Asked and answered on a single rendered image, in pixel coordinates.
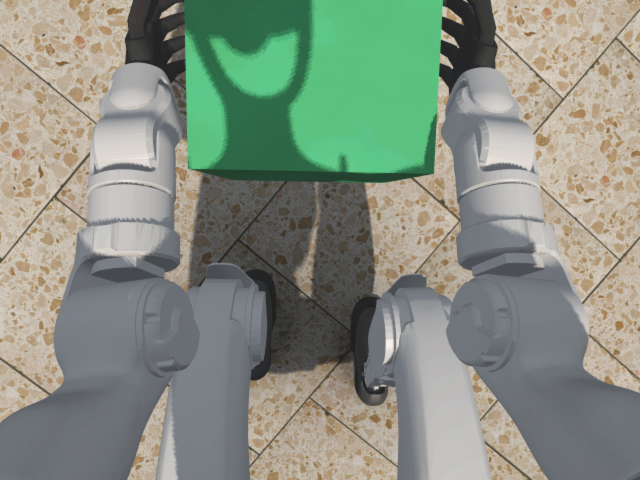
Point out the left robot shin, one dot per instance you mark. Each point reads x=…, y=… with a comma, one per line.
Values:
x=221, y=271

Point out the robot shin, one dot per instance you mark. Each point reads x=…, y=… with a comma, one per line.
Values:
x=376, y=374
x=221, y=271

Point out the robot right forearm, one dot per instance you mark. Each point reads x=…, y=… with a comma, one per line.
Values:
x=497, y=183

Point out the right robot shin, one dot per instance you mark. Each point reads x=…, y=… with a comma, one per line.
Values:
x=376, y=374

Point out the robot left upper arm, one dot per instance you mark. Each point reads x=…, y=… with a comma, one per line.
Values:
x=118, y=346

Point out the robot left forearm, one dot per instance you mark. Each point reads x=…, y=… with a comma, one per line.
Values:
x=131, y=184

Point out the carton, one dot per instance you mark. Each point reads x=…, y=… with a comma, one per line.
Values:
x=312, y=90

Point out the robot right hand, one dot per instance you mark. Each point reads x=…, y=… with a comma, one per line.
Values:
x=477, y=47

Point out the robot right upper arm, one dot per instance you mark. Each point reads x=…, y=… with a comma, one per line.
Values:
x=526, y=338

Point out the robot left hand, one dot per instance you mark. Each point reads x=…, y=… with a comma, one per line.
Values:
x=146, y=33

